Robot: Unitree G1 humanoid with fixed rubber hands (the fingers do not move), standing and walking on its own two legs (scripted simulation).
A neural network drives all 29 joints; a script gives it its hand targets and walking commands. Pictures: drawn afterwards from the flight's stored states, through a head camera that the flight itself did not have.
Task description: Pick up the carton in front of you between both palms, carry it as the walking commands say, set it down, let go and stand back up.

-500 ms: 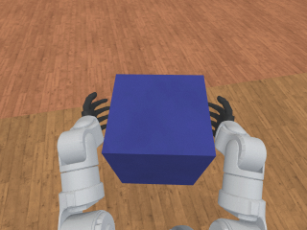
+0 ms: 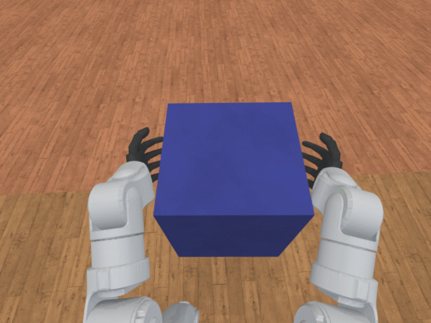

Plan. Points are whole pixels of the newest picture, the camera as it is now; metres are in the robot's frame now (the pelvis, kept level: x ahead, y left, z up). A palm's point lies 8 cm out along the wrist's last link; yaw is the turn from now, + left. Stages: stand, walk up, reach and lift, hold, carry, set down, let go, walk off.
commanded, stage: carry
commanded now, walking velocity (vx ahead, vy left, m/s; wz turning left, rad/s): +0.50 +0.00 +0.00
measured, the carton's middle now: (228, 188) +0.36 +0.02 +0.06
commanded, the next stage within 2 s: none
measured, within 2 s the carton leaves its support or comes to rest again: neither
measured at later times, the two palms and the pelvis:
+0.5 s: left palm (174, 56) +0.65 +0.17 +0.17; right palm (311, 63) +0.63 -0.14 +0.18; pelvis +0.29 +0.03 +0.03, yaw -1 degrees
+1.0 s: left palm (196, 0) +0.92 +0.15 +0.20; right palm (304, 3) +0.93 -0.16 +0.20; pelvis +0.58 +0.00 +0.06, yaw -1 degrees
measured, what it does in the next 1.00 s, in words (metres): climbs: left foot 0.03 m higher, then right foot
